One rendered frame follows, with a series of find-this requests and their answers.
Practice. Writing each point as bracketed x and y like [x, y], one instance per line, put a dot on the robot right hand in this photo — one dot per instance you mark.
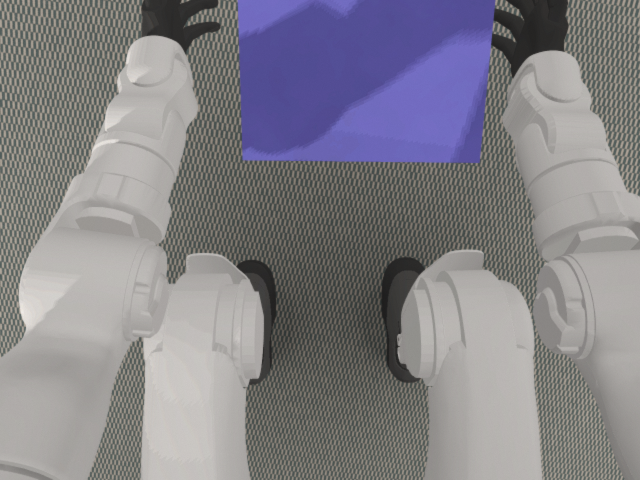
[544, 28]

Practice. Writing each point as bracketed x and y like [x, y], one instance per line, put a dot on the robot left hand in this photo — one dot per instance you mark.
[167, 18]

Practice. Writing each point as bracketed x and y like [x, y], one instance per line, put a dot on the robot right foot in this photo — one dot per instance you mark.
[398, 279]

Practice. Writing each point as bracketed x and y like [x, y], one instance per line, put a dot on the right robot upper arm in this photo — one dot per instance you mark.
[588, 307]

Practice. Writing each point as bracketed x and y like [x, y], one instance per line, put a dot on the carton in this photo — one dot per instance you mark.
[364, 80]

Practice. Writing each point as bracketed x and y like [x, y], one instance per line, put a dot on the left robot upper arm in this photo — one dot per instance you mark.
[87, 296]

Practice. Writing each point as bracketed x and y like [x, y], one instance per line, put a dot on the robot left forearm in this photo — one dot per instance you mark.
[127, 183]

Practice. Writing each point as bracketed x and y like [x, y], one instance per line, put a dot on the robot right forearm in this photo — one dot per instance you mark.
[578, 197]

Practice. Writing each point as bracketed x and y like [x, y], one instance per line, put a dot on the left robot shin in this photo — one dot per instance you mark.
[195, 263]

